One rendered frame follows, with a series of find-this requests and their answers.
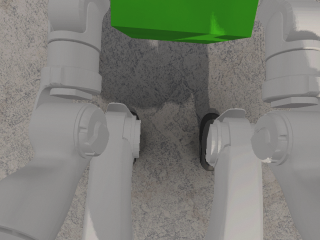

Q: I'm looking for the robot right thigh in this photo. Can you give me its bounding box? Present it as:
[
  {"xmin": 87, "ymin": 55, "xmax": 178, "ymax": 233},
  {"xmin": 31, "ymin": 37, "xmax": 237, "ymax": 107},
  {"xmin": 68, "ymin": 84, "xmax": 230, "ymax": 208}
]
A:
[{"xmin": 204, "ymin": 117, "xmax": 264, "ymax": 240}]

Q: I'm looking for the carton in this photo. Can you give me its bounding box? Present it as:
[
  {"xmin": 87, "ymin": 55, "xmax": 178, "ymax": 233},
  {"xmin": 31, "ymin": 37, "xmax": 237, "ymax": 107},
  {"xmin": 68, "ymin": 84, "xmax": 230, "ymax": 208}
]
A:
[{"xmin": 110, "ymin": 0, "xmax": 259, "ymax": 44}]

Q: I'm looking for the right robot upper arm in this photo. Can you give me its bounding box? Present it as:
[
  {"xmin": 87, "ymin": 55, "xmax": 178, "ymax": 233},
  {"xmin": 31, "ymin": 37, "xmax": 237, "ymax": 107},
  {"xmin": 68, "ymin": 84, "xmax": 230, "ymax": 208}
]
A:
[{"xmin": 251, "ymin": 110, "xmax": 320, "ymax": 240}]

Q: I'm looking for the left robot upper arm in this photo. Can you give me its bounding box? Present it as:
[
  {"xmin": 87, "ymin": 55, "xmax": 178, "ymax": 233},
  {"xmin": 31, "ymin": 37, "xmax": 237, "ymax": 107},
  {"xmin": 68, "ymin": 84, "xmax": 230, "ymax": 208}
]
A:
[{"xmin": 0, "ymin": 102, "xmax": 110, "ymax": 240}]

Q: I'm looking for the robot right forearm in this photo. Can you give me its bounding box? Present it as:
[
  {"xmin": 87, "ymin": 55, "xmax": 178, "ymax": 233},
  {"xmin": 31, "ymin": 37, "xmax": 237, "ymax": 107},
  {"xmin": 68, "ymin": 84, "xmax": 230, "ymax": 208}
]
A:
[{"xmin": 257, "ymin": 0, "xmax": 320, "ymax": 112}]

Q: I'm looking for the robot left forearm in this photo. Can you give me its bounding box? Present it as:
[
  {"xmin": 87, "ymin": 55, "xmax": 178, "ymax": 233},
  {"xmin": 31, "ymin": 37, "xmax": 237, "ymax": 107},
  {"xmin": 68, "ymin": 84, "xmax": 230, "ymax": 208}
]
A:
[{"xmin": 28, "ymin": 0, "xmax": 110, "ymax": 141}]

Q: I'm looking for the robot thigh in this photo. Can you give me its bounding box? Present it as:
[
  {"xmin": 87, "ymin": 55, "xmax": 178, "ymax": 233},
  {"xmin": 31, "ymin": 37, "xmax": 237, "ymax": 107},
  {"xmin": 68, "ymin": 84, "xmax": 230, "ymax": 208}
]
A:
[
  {"xmin": 204, "ymin": 117, "xmax": 264, "ymax": 240},
  {"xmin": 81, "ymin": 111, "xmax": 141, "ymax": 240}
]

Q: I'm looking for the robot left thigh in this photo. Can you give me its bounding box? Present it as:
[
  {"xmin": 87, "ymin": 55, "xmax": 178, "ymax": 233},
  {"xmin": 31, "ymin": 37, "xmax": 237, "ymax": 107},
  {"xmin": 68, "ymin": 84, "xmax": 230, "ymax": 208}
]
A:
[{"xmin": 81, "ymin": 111, "xmax": 141, "ymax": 240}]

